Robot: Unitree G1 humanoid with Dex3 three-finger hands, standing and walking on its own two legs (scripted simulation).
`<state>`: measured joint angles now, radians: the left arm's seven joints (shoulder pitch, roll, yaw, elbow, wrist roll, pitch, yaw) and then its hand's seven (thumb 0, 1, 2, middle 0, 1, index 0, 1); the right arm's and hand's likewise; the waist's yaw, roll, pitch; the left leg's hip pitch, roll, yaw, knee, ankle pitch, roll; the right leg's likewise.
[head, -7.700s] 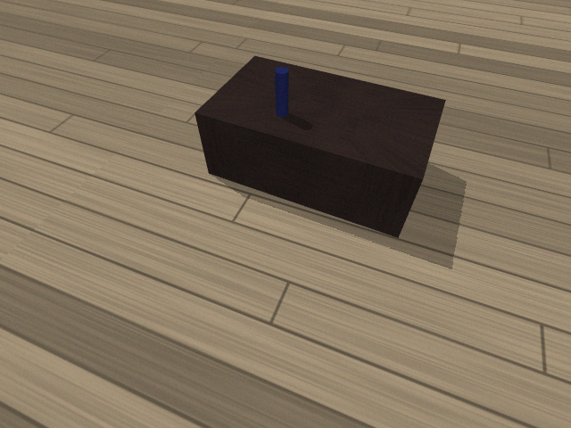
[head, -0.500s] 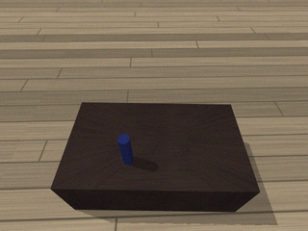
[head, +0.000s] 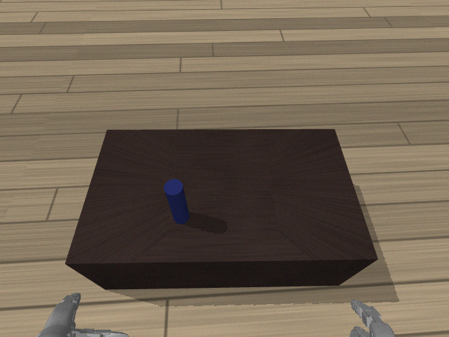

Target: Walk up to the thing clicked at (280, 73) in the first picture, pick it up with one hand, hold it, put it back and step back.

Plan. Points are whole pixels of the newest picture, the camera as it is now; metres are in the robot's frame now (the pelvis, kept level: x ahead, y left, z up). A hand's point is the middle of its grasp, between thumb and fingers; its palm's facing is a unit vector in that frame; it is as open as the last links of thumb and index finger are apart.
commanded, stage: go down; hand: left
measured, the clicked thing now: (177, 203) +0.50 +0.16 -0.30
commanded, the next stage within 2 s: none
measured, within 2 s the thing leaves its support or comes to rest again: neither
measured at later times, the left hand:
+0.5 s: hand (90, 323) +0.16 +0.26 -0.13, palm faces +0.06 -0.95 -0.32, open 17.3 cm
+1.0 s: hand out of the picture +0.14 +0.27 -0.12, palm faces +0.08 -0.94 -0.32, open 17.5 cm
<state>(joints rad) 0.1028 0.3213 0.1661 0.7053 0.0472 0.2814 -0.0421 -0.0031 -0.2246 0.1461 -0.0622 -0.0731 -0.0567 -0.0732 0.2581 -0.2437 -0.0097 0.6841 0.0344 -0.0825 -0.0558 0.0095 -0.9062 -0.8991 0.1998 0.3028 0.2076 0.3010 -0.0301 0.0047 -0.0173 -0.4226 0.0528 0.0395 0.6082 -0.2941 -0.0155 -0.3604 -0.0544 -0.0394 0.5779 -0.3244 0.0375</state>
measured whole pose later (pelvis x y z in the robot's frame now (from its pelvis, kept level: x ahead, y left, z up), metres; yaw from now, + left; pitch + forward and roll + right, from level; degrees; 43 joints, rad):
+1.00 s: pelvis +0.00 -0.01 -0.05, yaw +2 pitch +12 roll -3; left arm 0.39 0.38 0.21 0.12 -0.01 0.52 -0.13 -0.01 -0.56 0.07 -0.08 -0.05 -0.07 -0.06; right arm 0.27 -0.23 0.01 0.57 0.02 -0.21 -0.18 0.01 -0.86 -0.89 0.20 0.30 0.21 0.30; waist -0.03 0.04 -0.16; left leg -0.76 0.07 -0.03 1.02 -0.47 -0.03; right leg -0.66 -0.04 -0.08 0.96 -0.51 0.03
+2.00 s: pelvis -0.02 +0.00 -0.05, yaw +0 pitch +15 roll -3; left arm -0.43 0.62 0.49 0.96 -0.05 -0.09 -0.40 -0.02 -0.52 0.06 -0.07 -0.01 -0.04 -0.03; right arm 0.32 -0.27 0.01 0.69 -0.02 -0.19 -0.12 0.01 -0.89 -0.90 0.20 0.30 0.21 0.30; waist -0.07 -0.01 -0.07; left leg -0.84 0.08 -0.01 1.02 -0.44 -0.02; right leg -0.76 -0.03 -0.05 0.96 -0.47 0.03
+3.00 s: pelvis -0.02 +0.01 -0.08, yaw -1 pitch +23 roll -5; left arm -0.71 0.79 0.61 1.16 -0.07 -0.25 -0.53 -0.02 -0.43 0.07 -0.07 -0.02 -0.04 -0.04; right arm 0.32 -0.29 0.06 0.67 -0.05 -0.13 -0.09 0.00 -0.89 -0.90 0.20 0.30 0.21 0.30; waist -0.13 -0.01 -0.09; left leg -1.07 0.09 -0.03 1.15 -0.49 -0.01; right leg -0.97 -0.02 -0.06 1.07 -0.50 0.04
